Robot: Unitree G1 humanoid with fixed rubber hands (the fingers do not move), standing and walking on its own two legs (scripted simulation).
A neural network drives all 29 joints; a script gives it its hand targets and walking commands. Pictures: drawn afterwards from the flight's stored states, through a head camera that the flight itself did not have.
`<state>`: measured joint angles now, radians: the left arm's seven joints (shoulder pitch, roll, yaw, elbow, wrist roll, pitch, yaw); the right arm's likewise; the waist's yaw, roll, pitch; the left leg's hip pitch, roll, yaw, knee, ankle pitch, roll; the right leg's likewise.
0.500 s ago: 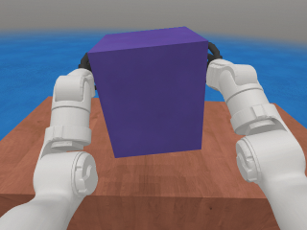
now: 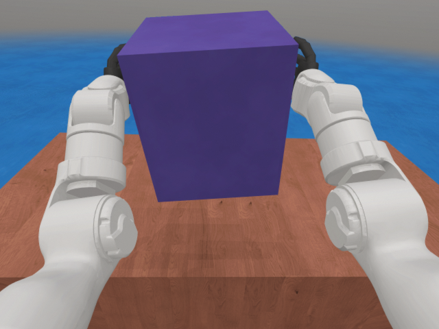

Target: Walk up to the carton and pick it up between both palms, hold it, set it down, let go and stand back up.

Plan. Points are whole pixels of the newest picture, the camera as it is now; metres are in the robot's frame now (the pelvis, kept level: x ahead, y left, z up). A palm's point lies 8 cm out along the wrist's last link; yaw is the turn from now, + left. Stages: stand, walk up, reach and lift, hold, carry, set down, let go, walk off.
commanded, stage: set down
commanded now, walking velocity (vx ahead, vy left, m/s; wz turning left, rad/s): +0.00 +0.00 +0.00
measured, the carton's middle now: (212, 106) +0.39 -0.02 +0.31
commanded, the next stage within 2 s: none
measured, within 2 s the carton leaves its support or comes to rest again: neither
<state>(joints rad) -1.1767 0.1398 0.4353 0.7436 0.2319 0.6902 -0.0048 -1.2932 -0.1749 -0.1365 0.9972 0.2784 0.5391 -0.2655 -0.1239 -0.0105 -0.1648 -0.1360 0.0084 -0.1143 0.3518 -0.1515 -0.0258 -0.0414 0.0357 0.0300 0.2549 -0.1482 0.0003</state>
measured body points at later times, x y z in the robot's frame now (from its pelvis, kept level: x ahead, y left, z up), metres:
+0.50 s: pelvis +0.01 +0.01 +0.00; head -0.04 +0.04 +0.45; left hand +0.44 +0.11 +0.25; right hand +0.40 -0.19 +0.26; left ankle +0.03 +0.13 -0.75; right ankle +0.00 -0.12 -0.75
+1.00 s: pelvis +0.01 +0.01 +0.00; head -0.04 +0.04 +0.45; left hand +0.45 +0.10 +0.23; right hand +0.39 -0.20 +0.23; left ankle +0.03 +0.13 -0.75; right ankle +0.00 -0.12 -0.75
